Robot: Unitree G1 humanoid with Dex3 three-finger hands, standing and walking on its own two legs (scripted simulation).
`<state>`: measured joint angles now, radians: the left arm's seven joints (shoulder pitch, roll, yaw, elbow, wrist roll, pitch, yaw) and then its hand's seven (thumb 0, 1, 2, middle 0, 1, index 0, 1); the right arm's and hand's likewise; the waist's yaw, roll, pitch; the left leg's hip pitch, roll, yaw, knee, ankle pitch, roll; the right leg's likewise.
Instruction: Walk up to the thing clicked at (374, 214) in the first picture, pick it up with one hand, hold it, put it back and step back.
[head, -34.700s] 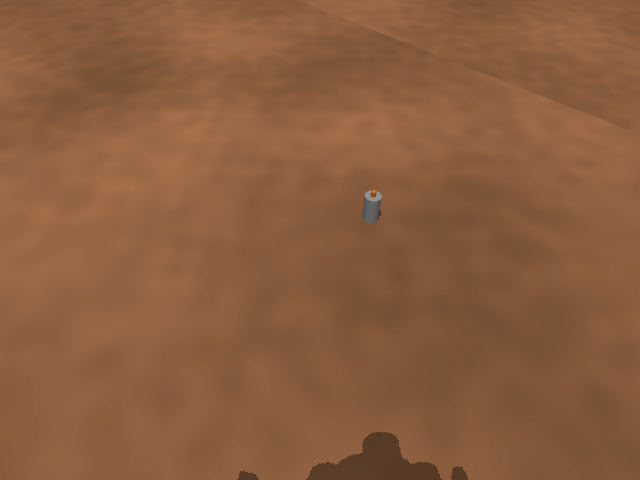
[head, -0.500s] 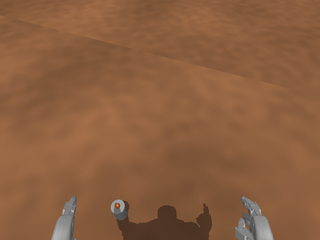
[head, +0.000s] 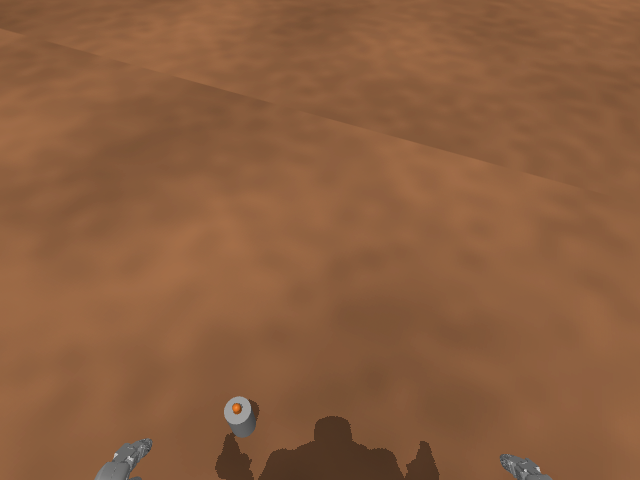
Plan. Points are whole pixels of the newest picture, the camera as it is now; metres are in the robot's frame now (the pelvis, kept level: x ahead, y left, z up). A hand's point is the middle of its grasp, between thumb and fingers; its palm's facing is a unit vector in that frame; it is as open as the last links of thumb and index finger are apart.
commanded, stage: stand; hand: left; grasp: from the side
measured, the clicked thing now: (240, 415) +0.39 +0.22 -0.66
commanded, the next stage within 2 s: step back in 1.98 s
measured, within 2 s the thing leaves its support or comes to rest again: neither
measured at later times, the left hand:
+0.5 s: hand out of the picture +0.05 +0.25 -0.13, palm faces +0.00 -0.94 -0.33, open 7.4 cm
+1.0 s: hand out of the picture +0.06 +0.24 -0.13, palm faces -0.03 -0.94 -0.33, open 7.3 cm
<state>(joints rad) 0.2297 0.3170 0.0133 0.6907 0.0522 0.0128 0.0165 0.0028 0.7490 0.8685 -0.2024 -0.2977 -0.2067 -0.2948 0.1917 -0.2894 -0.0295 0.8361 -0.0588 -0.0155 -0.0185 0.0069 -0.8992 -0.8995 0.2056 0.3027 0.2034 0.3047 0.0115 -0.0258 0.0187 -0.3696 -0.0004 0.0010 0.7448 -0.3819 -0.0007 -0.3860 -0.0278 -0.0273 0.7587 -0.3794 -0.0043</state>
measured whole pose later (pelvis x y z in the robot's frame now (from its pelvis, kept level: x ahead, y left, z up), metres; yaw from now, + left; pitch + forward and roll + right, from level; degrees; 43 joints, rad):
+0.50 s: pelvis -0.01 +0.01 +0.03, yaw +0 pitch -4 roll +0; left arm 0.16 0.31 0.00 1.10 0.03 -0.01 0.01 0.01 0.91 0.90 -0.20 -0.30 -0.21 -0.30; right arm 0.15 -0.30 -0.02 1.10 -0.03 0.00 -0.01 0.00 -0.90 -0.90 0.20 0.30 0.20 0.30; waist 0.02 0.00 0.05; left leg -0.13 -0.02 0.01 0.39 -0.20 0.01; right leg -0.15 -0.04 -0.03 0.41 -0.20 0.02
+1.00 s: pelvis +0.00 +0.00 +0.04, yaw +0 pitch -3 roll +0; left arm 0.12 0.31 0.00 1.17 0.02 -0.02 0.01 0.00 0.91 0.90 -0.20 -0.30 -0.21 -0.30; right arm 0.13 -0.32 -0.01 1.16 -0.02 -0.01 -0.01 0.00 -0.90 -0.90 0.20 0.30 0.20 0.30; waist 0.01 0.01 0.06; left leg -0.10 0.00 0.01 0.33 -0.18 0.00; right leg -0.12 -0.02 -0.03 0.35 -0.17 0.01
